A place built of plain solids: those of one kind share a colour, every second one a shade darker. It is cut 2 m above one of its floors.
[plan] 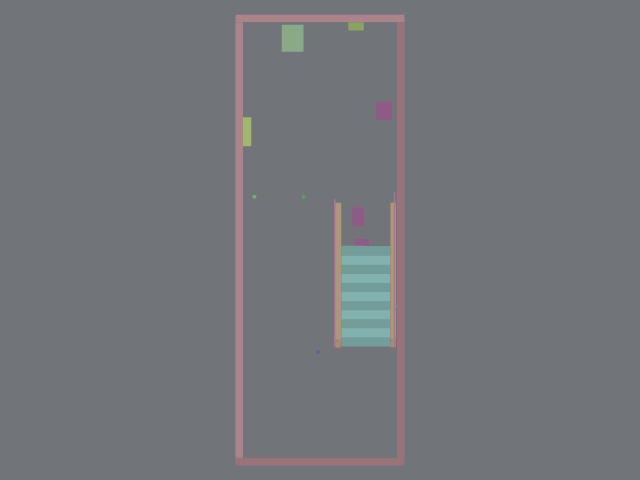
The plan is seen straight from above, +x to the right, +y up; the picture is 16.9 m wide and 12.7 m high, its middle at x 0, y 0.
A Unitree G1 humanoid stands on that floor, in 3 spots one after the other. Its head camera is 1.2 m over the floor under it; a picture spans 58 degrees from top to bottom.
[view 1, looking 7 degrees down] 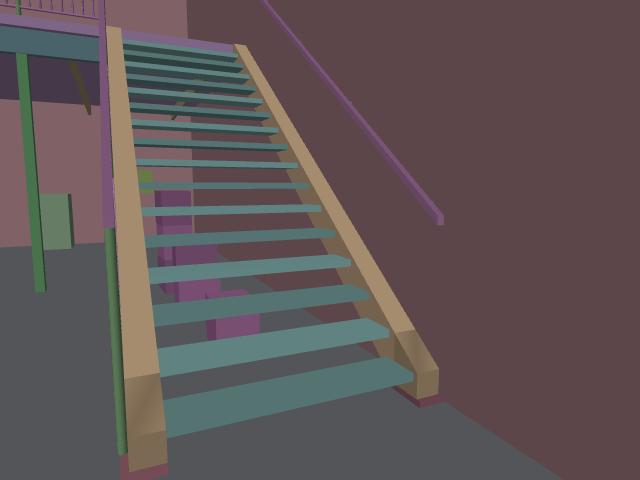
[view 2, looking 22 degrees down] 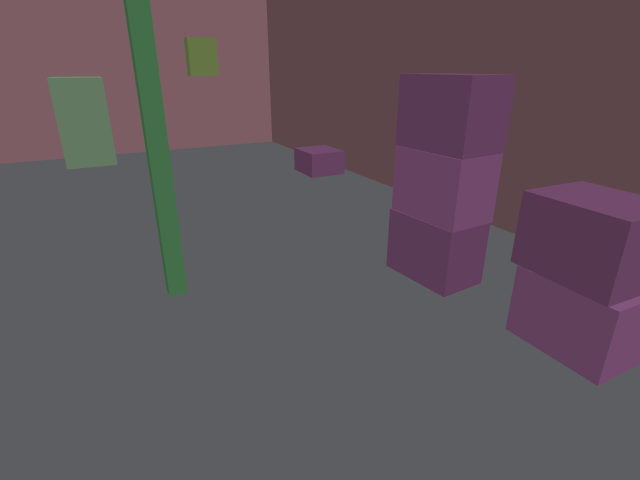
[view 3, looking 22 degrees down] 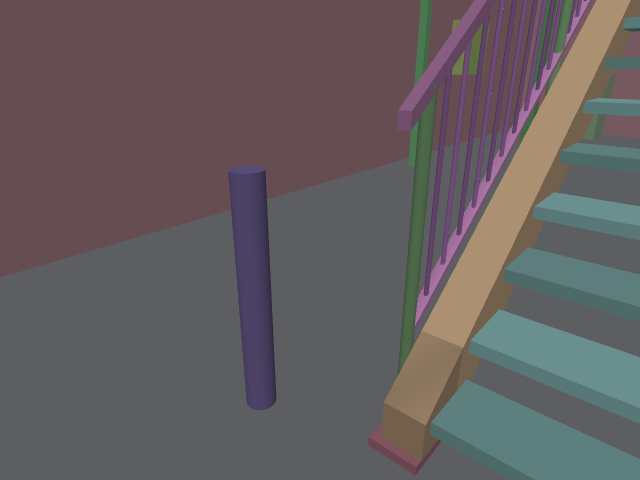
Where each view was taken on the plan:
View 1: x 0.43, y -4.67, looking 65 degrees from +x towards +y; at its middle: wall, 3.84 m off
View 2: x -0.73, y -1.17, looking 62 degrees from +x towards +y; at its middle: ground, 3.20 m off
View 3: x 0.98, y -3.82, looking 131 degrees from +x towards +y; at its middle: ground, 3.20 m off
